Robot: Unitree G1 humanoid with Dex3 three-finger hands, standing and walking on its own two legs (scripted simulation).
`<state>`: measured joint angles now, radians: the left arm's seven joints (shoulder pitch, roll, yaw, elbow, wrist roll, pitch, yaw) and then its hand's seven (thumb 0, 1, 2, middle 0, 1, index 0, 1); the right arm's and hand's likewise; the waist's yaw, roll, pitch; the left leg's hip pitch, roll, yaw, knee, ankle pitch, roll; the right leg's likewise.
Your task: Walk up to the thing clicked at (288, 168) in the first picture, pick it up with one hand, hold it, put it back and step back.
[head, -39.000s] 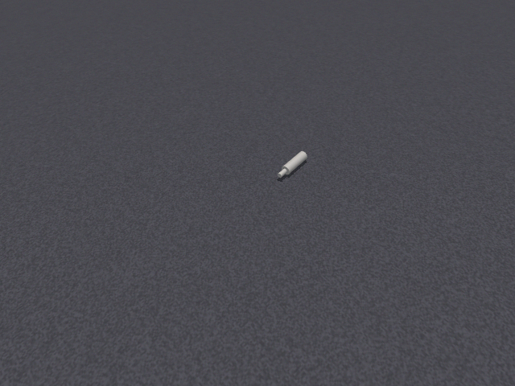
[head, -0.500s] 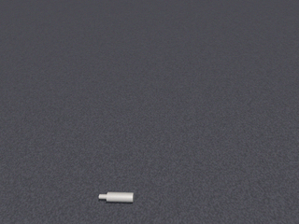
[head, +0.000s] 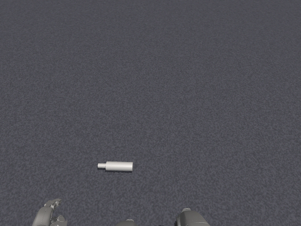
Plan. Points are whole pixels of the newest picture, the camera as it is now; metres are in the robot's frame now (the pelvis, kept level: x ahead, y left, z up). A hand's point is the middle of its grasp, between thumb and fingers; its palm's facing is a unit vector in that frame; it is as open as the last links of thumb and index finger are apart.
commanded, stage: step back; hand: left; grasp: from above
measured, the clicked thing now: (115, 166) +0.49 +0.23 -0.72
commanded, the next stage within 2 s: none
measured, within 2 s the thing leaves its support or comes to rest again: neither
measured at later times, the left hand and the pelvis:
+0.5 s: hand out of the picture +0.02 +0.25 -0.13, palm faces -0.10 -0.91 -0.40, open 7.4 cm; pelvis -0.09 +0.00 +0.01, yaw -6 degrees
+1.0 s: hand out of the picture -0.12 +0.28 -0.14, palm faces -0.07 -0.92 -0.37, open 7.4 cm; pelvis -0.24 +0.02 +0.01, yaw -5 degrees
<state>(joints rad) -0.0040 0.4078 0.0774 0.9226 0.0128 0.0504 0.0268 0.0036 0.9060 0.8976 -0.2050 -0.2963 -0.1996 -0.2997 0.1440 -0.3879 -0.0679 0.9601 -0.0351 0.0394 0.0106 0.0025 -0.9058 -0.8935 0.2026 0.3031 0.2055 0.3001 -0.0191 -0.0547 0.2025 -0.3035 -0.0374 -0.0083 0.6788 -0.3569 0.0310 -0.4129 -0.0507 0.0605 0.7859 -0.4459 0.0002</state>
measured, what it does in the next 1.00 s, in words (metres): walks backwards: right foot, then left foot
